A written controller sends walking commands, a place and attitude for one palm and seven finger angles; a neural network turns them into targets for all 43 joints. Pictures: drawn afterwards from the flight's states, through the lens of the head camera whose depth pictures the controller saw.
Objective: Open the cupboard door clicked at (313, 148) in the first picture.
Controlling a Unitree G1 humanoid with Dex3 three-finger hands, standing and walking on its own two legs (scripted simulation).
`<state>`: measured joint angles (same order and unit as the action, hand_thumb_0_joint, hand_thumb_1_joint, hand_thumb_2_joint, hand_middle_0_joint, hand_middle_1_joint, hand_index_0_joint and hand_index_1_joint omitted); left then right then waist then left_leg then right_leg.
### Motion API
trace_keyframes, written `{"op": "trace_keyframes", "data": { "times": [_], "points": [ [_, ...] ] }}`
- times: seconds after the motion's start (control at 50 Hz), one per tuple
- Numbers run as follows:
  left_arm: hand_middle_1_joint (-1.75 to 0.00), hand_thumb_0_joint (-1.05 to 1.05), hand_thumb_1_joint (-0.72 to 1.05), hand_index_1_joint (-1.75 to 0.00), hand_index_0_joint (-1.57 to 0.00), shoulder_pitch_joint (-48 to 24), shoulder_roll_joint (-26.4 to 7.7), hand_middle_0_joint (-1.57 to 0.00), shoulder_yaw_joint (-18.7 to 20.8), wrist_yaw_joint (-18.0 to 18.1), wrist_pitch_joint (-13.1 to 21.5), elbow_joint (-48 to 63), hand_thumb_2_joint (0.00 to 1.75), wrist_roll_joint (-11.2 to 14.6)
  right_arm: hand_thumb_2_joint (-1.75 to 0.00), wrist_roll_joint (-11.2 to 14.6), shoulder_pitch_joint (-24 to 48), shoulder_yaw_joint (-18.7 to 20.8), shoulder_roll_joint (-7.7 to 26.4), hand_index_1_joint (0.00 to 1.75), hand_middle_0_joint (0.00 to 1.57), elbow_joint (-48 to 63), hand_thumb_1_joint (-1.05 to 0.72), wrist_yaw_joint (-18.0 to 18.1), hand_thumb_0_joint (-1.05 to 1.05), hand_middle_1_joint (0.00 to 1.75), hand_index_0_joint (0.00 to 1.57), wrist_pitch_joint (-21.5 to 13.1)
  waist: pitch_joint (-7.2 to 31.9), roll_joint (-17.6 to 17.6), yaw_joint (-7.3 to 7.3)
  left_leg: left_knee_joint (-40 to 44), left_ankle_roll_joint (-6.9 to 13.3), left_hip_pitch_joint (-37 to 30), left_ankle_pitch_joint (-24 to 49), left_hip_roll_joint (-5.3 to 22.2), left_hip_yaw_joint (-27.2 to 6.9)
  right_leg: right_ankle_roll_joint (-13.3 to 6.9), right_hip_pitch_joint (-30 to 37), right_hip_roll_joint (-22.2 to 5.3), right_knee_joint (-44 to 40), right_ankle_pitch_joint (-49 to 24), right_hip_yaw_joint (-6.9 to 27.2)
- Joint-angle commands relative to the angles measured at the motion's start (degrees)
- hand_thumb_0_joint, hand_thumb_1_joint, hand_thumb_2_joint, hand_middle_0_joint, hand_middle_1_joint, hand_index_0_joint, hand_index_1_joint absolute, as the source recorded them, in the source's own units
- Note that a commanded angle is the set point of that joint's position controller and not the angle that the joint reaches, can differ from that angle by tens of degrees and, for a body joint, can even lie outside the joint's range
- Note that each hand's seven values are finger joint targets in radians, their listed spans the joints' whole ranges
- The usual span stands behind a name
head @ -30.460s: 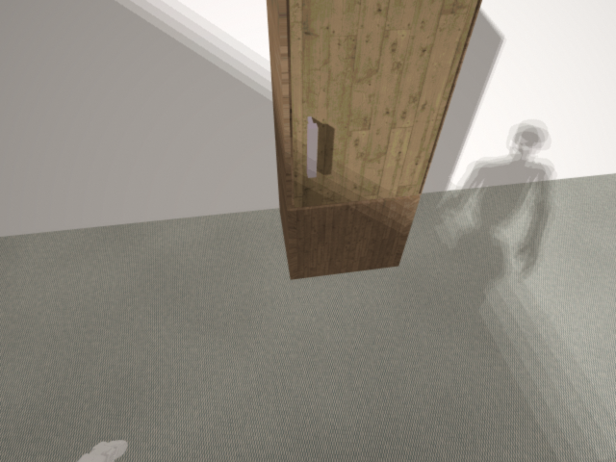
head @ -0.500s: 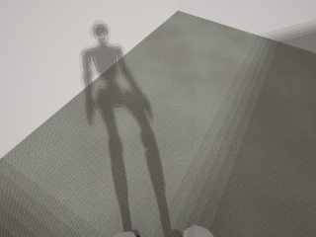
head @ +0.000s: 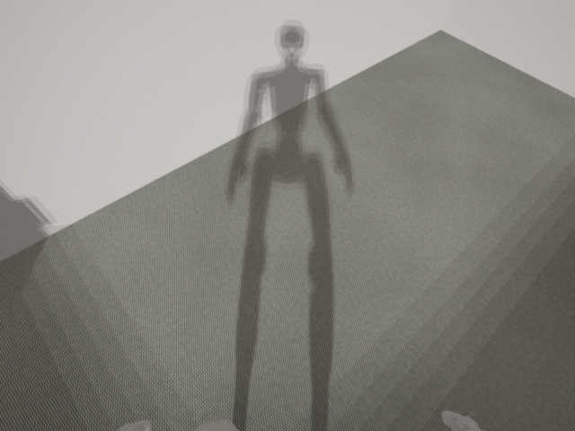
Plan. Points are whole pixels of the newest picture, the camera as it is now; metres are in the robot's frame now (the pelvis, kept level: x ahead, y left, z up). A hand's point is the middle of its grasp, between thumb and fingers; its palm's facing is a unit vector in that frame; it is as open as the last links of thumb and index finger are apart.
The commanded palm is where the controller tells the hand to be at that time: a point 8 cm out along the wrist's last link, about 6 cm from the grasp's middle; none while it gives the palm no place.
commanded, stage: turn to face it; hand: left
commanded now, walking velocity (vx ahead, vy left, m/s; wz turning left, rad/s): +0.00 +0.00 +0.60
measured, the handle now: out of the picture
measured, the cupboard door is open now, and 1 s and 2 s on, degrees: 41 41 41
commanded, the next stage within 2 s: none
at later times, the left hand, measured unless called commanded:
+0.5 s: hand out of the picture +0.04 +0.15 -0.14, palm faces +0.30 -0.91 -0.28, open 7.4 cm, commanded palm none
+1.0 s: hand out of the picture +0.00 +0.16 -0.14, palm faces +0.55 -0.77 -0.32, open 7.4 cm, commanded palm none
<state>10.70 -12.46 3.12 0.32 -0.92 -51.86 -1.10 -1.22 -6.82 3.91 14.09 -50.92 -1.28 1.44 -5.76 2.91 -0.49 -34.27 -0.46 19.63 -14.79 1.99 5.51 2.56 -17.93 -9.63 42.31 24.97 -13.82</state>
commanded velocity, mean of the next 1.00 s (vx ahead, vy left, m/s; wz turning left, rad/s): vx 0.00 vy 0.00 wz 0.60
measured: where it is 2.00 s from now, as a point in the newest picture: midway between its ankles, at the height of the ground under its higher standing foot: outside the picture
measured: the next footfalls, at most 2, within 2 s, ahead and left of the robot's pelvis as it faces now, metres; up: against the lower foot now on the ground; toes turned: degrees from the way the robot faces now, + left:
right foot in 0.30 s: +0.08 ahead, -0.16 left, +0.00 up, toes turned +7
left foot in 0.64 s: +0.03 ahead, +0.07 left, +0.00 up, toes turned +29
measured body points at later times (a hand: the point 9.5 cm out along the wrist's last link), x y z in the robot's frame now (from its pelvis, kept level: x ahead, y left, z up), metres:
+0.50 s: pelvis +0.02 -0.06 +0.02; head +0.09 -0.06 +0.46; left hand +0.02 +0.20 -0.12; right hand +0.20 -0.29 -0.13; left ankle -0.03 +0.06 -0.65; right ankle +0.04 -0.16 -0.72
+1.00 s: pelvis +0.03 -0.09 +0.00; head +0.09 -0.07 +0.45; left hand -0.03 +0.20 -0.12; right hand +0.25 -0.26 -0.14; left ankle -0.01 +0.05 -0.72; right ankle +0.10 -0.20 -0.73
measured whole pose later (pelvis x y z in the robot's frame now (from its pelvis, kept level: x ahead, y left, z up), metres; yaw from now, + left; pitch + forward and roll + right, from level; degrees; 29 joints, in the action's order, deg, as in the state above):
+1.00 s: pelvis +0.03 -0.09 +0.00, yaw +35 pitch +2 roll +1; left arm 8.1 -15.4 3.9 0.4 -1.8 -48.1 -1.0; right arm -1.2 -10.0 3.8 13.6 -51.3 -0.4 3.3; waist -5.2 -0.8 -0.6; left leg -34.6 -1.2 22.5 -14.4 -1.9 -5.8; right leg 2.2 -17.2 -2.5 33.5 20.1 -1.0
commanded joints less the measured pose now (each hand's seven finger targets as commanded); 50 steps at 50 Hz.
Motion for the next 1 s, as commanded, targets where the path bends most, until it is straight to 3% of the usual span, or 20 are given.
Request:
{"op": "trace_keyframes", "data": {
  "times": [0.0,0.06,0.16,0.22,0.24,0.26,0.28,0.32,0.38,0.52,0.58,0.6,0.62,0.64,0.74,0.88,0.92,0.94,0.96,0.98],
  "points": [
    [-0.30,0.00,0.90,-0.30,-0.20,-5.37,-6.70,-0.20,1.69,0.59,0.05,9.33,0.90,0.19,-0.90,-0.39,-12.91,3.38,15.75,0.30,0.20,1.05,-0.90,1.80,0.00,0.30,0.20,-0.49,12.85,-11.69,-4.87,10.46,15.29,-18.94,37.48,23.04,-24.96,1.97,-18.34,2.56,25.06,9.92,12.90],
    [-0.30,0.00,0.90,-0.30,-0.20,-3.51,-6.92,-0.20,2.09,0.33,-0.71,5.95,0.90,0.12,-0.90,-0.26,-4.97,2.11,11.32,0.30,0.20,3.15,-0.90,2.56,0.00,0.30,0.20,-0.80,10.28,-15.34,-1.67,10.25,9.91,-13.37,34.05,14.01,-18.31,2.41,-15.42,3.59,23.27,1.95,14.10],
    [-0.30,0.00,0.90,-0.30,-0.20,-2.51,-5.96,-0.20,1.73,-0.15,-0.79,6.11,0.90,0.47,-0.90,-0.57,-2.70,2.65,12.46,0.30,0.20,3.96,-0.90,2.17,0.00,0.30,0.20,-0.38,10.91,-12.14,-0.90,10.57,8.72,-9.32,22.86,10.68,-18.62,1.89,-5.86,7.03,6.35,1.40,11.54],
    [-0.30,0.00,0.90,-0.30,-0.20,3.57,-6.93,-0.20,2.01,-0.02,-0.13,4.85,0.90,0.55,-0.90,-0.10,0.87,2.91,12.24,0.30,0.20,4.93,-0.90,1.92,0.00,0.30,0.20,0.30,10.67,-11.36,2.06,6.95,6.60,-2.25,17.22,8.15,-19.35,1.37,5.95,9.35,-8.80,-7.15,9.96],
    [-0.30,0.00,0.90,-0.30,-0.20,6.50,-8.85,-0.20,2.51,0.25,0.37,4.34,0.90,0.31,-0.90,0.42,2.02,2.76,10.72,0.30,0.20,5.63,-0.90,1.76,0.00,0.30,0.20,0.43,10.92,-6.07,3.70,2.21,3.88,3.25,8.91,4.67,-17.39,0.75,12.84,6.42,-18.58,-11.68,12.44],
    [-0.30,0.00,0.90,-0.30,-0.20,7.60,-14.46,-0.20,3.66,0.89,0.97,4.31,0.90,-0.69,-0.90,0.93,1.35,2.18,6.09,0.30,0.20,6.80,-0.90,1.32,0.00,0.30,0.20,0.42,10.15,12.44,4.25,-10.64,-0.84,14.36,-8.39,-3.61,-8.60,-4.10,18.67,-8.86,-26.85,-13.35,28.85],
    [-0.30,0.00,0.90,-0.30,-0.20,6.42,-16.94,-0.20,3.66,1.17,0.86,5.08,0.90,-0.65,-0.90,0.64,2.40,2.08,6.44,0.30,0.20,7.62,-0.90,1.04,0.00,0.30,0.20,0.40,9.04,18.36,4.62,-25.96,-1.84,15.01,-22.51,-4.55,-6.83,-10.33,12.74,-18.95,-28.08,-20.56,36.40],
    [-0.30,0.00,0.90,-0.30,-0.20,1.35,-11.47,-0.20,2.71,1.79,0.99,6.39,0.90,-0.41,-0.90,0.31,0.98,2.54,6.31,0.30,0.20,5.89,-0.90,0.68,0.00,0.30,0.20,1.25,6.61,12.40,1.12,-36.34,-1.46,15.00,-16.51,-1.07,-9.49,-10.95,7.79,-14.32,-25.49,-22.96,27.17],
    [-0.30,0.00,0.90,-0.30,-0.20,0.38,-9.15,-0.20,1.75,1.48,1.20,6.83,0.90,-0.13,-0.90,0.26,1.40,1.45,4.50,0.30,0.20,4.36,-0.90,-0.18,0.00,0.30,0.20,1.77,5.84,11.58,0.37,-32.03,-3.48,14.02,-11.94,-0.13,-5.04,-8.82,11.06,-7.98,-21.21,-37.85,14.93],
    [-0.30,0.00,0.90,-0.30,-0.20,5.87,-12.27,-0.20,3.01,1.44,1.45,4.36,0.90,-0.56,-0.90,0.82,4.37,0.11,2.31,0.30,0.20,5.04,-0.90,-0.52,0.00,0.30,0.20,0.82,10.20,8.35,3.26,-6.34,-2.71,5.19,-10.69,-1.58,0.59,-8.86,19.91,-10.50,-14.98,-47.86,11.45],
    [-0.30,0.00,0.90,-0.30,-0.20,3.09,-12.38,-0.20,3.38,0.93,1.08,4.78,0.90,0.26,-0.90,0.46,-1.48,0.73,4.77,0.30,0.20,3.75,-0.90,-0.22,0.00,0.30,0.20,0.43,10.46,5.18,-0.64,6.74,-1.16,-8.46,2.74,-1.77,0.63,-4.58,10.14,-9.31,-7.73,-38.96,6.72],
    [-0.30,0.00,0.90,-0.30,-0.20,2.36,-10.32,-0.20,3.16,0.69,0.75,5.89,0.90,0.59,-0.90,0.04,-5.78,1.91,9.16,0.30,0.20,3.11,-0.90,0.09,0.00,0.30,0.20,-0.02,12.88,-5.27,-3.08,10.77,2.45,-17.94,12.83,6.02,-9.80,-1.25,0.00,-5.71,2.20,-24.75,4.17],
    [-0.30,0.00,0.90,-0.30,-0.20,-0.13,-6.52,-0.20,1.64,0.36,0.47,8.18,0.90,0.77,-0.90,-0.22,-9.44,3.54,15.13,0.30,0.20,2.79,-0.90,0.48,0.00,0.30,0.20,-0.03,12.92,-21.34,-5.31,12.86,10.87,-23.69,33.13,20.99,-29.55,2.79,-15.26,2.46,15.77,11.11,4.61],
    [-0.30,0.00,0.90,-0.30,-0.20,-3.62,-7.75,-0.20,1.62,0.70,-0.33,9.37,0.90,0.32,-0.90,-0.12,-11.94,3.63,16.05,0.30,0.20,1.49,-0.90,1.09,0.00,0.30,0.20,0.47,12.64,-15.68,-6.05,11.97,15.50,-21.36,35.78,23.27,-29.55,1.98,-17.38,2.70,22.19,13.20,11.86],
    [-0.30,0.00,0.90,-0.30,-0.20,-1.32,-7.41,-0.20,2.29,0.07,-1.21,5.96,0.90,-0.06,-0.90,-0.19,-1.64,1.90,10.98,0.30,0.20,4.32,-0.90,2.33,0.00,0.30,0.20,-0.40,8.10,-12.56,-0.44,14.21,9.35,-9.25,17.02,11.66,-19.92,2.04,-13.04,3.90,21.59,-0.34,14.10],
    [-0.30,0.00,0.90,-0.30,-0.20,-0.97,-6.20,-0.20,1.84,0.08,-0.88,6.45,0.90,0.33,-0.90,-0.48,-1.49,2.83,12.17,0.30,0.20,4.16,-0.90,1.74,0.00,0.30,0.20,0.22,8.68,-11.83,-0.33,13.42,8.90,-4.06,9.07,9.36,-23.47,1.07,-1.45,8.38,0.88,-0.44,11.70],
    [-0.30,0.00,0.90,-0.30,-0.20,2.68,-7.05,-0.20,2.05,0.20,-0.35,5.68,0.90,0.40,-0.90,-0.04,0.23,3.01,11.86,0.30,0.20,4.61,-0.90,1.62,0.00,0.30,0.20,0.42,9.53,-11.29,1.61,9.98,7.11,-0.24,9.70,7.21,-22.92,0.75,6.56,9.40,-9.20,-6.41,11.18],
    [-0.30,0.00,0.90,-0.30,-0.20,5.35,-8.47,-0.20,2.58,0.49,0.06,5.33,0.90,0.36,-0.90,0.28,1.29,2.89,10.45,0.30,0.20,5.23,-0.90,1.50,0.00,0.30,0.20,0.54,10.39,-8.02,3.12,6.46,4.90,4.07,5.35,4.43,-21.54,0.14,13.06,7.40,-17.63,-9.54,12.74],
    [-0.30,0.00,0.90,-0.30,-0.20,7.13,-13.16,-0.20,3.67,1.02,0.61,5.15,0.90,-0.50,-0.90,0.83,1.35,2.48,6.85,0.30,0.20,6.24,-0.90,1.20,0.00,0.30,0.20,0.65,9.88,5.42,4.26,-5.27,0.76,14.32,-6.34,-2.34,-14.20,-3.83,19.11,-5.23,-26.75,-4.80,26.44],
    [-0.30,0.00,0.90,-0.30,-0.20,5.80,-16.49,-0.20,3.86,1.30,0.66,5.89,0.90,-0.82,-0.90,0.67,2.57,2.15,5.49,0.30,0.20,7.50,-0.90,0.93,0.00,0.30,0.20,0.45,7.82,16.52,4.69,-21.07,-1.80,16.85,-19.99,-6.21,-7.22,-10.24,13.64,-18.09,-30.14,-9.72,37.32]
  ]
}}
